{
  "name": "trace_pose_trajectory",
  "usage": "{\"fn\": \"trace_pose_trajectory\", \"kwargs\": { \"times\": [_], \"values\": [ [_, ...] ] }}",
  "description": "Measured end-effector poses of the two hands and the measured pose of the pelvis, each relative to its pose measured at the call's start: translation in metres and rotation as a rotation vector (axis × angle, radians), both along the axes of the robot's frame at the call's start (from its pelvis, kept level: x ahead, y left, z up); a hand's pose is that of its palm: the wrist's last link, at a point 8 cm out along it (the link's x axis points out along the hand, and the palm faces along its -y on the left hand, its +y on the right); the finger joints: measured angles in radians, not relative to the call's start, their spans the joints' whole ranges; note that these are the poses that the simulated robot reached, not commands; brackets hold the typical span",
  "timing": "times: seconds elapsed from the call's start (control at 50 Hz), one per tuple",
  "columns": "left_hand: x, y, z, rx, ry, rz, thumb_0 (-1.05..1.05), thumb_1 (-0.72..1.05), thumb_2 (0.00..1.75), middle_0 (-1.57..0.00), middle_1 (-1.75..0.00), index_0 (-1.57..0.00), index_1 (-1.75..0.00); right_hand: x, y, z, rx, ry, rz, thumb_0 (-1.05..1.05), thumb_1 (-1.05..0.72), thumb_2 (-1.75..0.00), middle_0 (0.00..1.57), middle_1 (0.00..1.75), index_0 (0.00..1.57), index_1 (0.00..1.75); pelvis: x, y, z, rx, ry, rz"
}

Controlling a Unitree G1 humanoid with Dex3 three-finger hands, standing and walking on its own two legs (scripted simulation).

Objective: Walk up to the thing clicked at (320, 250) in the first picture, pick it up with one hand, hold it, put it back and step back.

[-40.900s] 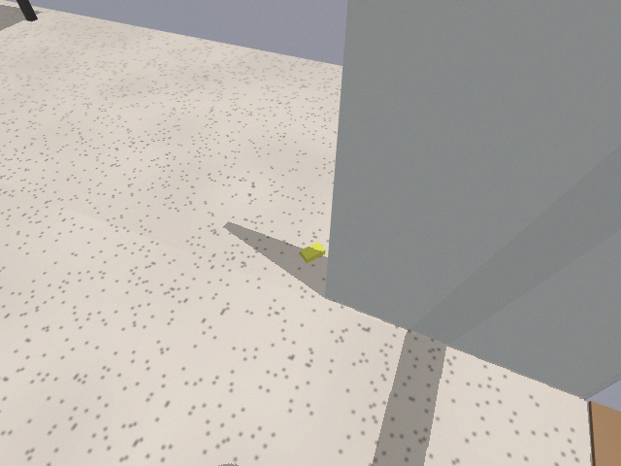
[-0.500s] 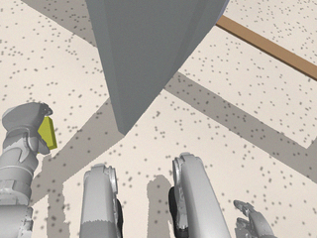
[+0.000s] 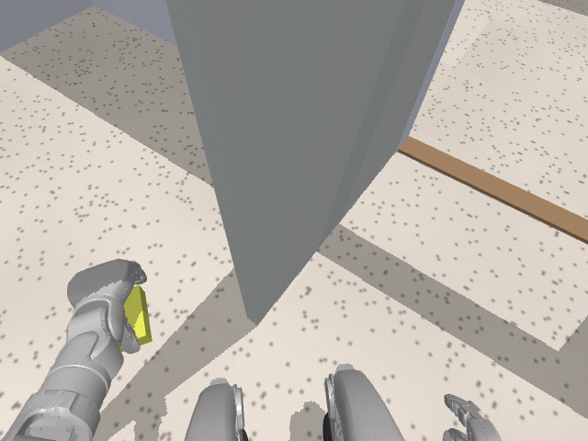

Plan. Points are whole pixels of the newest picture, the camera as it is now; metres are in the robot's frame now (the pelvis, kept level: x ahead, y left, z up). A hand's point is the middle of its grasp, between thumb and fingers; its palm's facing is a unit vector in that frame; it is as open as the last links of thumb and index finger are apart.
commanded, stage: lift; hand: left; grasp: from above
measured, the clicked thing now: (129, 318) +0.34 +0.25 -0.13
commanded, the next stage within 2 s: hold in 0.48 s
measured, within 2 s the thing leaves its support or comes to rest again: neither
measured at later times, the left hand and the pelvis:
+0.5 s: hand (108, 273) +0.36 +0.23 +0.01, palm faces -0.43 -0.17 -0.89, open 10.8 cm; pelvis +0.04 +0.00 +0.09, yaw +0 degrees
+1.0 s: hand (100, 252) +0.37 +0.22 +0.06, palm faces -0.42 -0.14 -0.90, open 10.8 cm; pelvis +0.05 +0.00 +0.11, yaw -1 degrees
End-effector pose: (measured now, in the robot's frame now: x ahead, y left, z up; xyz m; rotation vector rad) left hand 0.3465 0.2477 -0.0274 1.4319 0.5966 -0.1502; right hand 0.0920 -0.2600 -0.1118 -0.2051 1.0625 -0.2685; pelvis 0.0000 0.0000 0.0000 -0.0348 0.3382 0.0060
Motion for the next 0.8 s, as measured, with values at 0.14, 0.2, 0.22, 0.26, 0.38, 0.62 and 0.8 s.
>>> {"fn": "trace_pose_trajectory", "kwargs": {
  "times": [0.14,0.2,0.22,0.26,0.38,0.62,0.8],
  "values": [
    [0.001,-0.012,0.031,0.0,-0.013,-0.01,0.0,-0.01,0.12,-0.84,-0.05,-0.84,-0.11,0.005,-0.002,0.033,-0.005,-0.001,-0.006,0.01,-0.89,-0.9,0.21,0.3,0.2,0.3,0.015,0.0,0.034,0.006,-0.053,0.0],
    [0.005,-0.015,0.044,0.003,-0.023,-0.011,-0.01,-0.01,0.13,-0.84,-0.05,-0.84,-0.11,0.008,-0.002,0.045,-0.004,-0.001,-0.007,0.01,-0.89,-0.9,0.21,0.3,0.2,0.3,0.02,-0.001,0.047,0.009,-0.073,-0.001],
    [0.007,-0.016,0.049,0.005,-0.026,-0.01,-0.01,-0.01,0.13,-0.83,-0.05,-0.84,-0.11,0.009,-0.002,0.049,-0.003,-0.002,-0.007,0.01,-0.89,-0.9,0.21,0.3,0.2,0.3,0.022,-0.001,0.05,0.01,-0.08,-0.001],
    [0.011,-0.017,0.059,0.007,-0.032,-0.004,-0.01,-0.01,0.14,-0.83,-0.05,-0.84,-0.11,0.011,-0.002,0.056,0.0,-0.004,-0.006,0.01,-0.89,-0.9,0.21,0.3,0.2,0.3,0.025,-0.001,0.058,0.011,-0.095,-0.001],
    [0.019,-0.017,0.084,0.009,-0.033,0.029,-0.01,-0.01,0.16,-0.83,-0.05,-0.83,-0.12,0.016,0.0,0.076,0.013,-0.019,-0.006,0.01,-0.89,-0.9,0.21,0.3,0.2,0.3,0.033,0.0,0.076,0.016,-0.135,-0.002],
    [0.012,-0.021,0.103,-0.006,-0.01,-0.007,-0.01,-0.01,0.16,-0.84,-0.01,-0.83,-0.09,0.033,0.004,0.097,0.035,-0.049,0.009,0.01,-0.89,-0.9,0.21,0.3,0.2,0.3,0.044,0.002,0.098,0.024,-0.183,-0.009],
    [0.018,-0.02,0.125,0.021,-0.048,-0.004,0.0,-0.01,0.16,-0.84,0.0,-0.84,-0.09,0.052,0.007,0.107,0.052,-0.079,0.025,0.01,-0.89,-0.9,0.21,0.3,0.2,0.3,0.05,0.003,0.107,0.028,-0.213,-0.011]
  ]
}}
